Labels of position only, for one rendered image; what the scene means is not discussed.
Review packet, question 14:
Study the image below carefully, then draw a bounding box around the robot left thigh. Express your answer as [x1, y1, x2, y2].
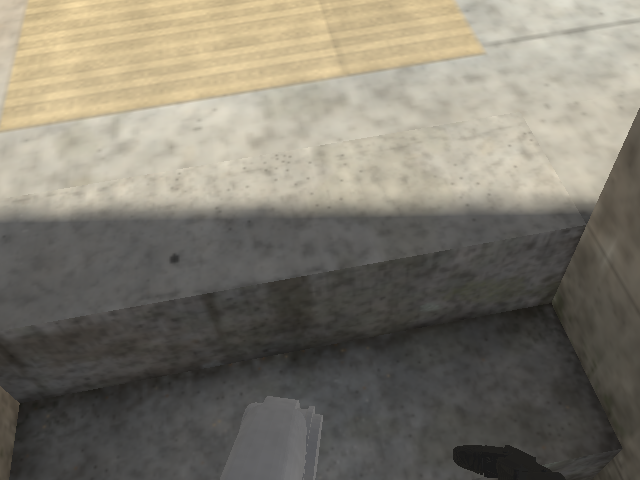
[220, 396, 323, 480]

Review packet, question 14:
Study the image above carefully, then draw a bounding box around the robot right hand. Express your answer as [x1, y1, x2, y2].
[453, 445, 566, 480]

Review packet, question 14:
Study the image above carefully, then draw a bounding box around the robot left shin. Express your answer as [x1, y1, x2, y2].
[239, 402, 263, 430]

